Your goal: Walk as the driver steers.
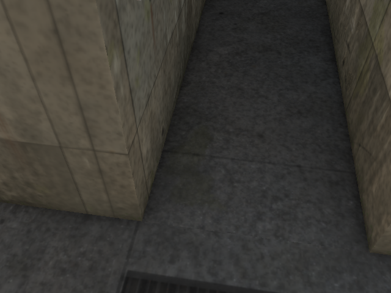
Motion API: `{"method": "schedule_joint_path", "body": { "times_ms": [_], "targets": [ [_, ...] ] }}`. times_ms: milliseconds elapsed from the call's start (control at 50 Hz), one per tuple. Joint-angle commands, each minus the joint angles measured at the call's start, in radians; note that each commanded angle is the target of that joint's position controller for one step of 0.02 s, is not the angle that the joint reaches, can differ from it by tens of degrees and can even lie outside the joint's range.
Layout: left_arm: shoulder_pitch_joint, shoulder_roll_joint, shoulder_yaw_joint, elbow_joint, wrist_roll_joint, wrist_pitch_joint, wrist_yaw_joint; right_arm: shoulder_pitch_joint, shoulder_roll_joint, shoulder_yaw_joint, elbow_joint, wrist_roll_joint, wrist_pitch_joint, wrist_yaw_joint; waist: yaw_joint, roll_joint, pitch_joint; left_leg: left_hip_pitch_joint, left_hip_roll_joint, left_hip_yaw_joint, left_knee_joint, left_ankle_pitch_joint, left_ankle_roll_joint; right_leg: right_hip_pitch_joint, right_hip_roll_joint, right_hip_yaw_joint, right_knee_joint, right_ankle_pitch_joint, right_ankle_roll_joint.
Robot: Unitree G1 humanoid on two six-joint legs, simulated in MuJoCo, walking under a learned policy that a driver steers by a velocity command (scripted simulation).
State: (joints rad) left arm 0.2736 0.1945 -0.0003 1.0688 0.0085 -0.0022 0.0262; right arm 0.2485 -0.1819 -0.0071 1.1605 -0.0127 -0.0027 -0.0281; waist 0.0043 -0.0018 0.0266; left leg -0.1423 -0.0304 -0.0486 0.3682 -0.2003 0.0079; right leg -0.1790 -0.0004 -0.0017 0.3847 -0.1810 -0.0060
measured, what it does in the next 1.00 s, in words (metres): stands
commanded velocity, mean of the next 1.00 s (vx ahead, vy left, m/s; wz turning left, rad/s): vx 0.03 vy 0.00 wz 0.00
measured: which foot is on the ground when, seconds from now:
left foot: down 0.00-1.00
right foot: down 0.00-1.00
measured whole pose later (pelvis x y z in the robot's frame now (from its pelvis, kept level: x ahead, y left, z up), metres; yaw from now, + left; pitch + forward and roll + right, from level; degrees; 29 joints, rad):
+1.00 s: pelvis +0.04 +0.01 -0.01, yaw +1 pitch +0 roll -1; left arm 0.39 0.16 0.02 1.11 0.02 0.00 0.03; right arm 0.35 -0.16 -0.02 1.12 -0.03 -0.03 -0.01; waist 0.02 0.00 -0.02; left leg -0.23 -0.02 0.01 0.61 -0.41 0.06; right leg -0.18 0.01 0.01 0.47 -0.31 -0.04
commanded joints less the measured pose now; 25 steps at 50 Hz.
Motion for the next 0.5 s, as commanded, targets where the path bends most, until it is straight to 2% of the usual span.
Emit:
{"method": "schedule_joint_path", "body": {
  "times_ms": [20,500],
  "targets": [
    [0.043,0.087,0.012,-0.012,0.000,-0.008,0.004,0.049,-0.090,-0.010,-0.009,0.000,-0.005,-0.003,-0.002,0.005,0.038,-0.063,0.094,-0.087,-0.079,0.014,0.027,-0.011,-0.085,0.090,-0.074,-0.018,-0.025],
    [0.095,0.041,0.003,0.039,0.000,-0.011,0.012,0.111,-0.049,0.000,0.002,0.001,-0.009,-0.010,-0.001,0.000,0.042,-0.064,0.091,-0.074,-0.050,0.064,0.024,-0.009,-0.085,0.087,-0.053,0.034,-0.027]
  ]
}}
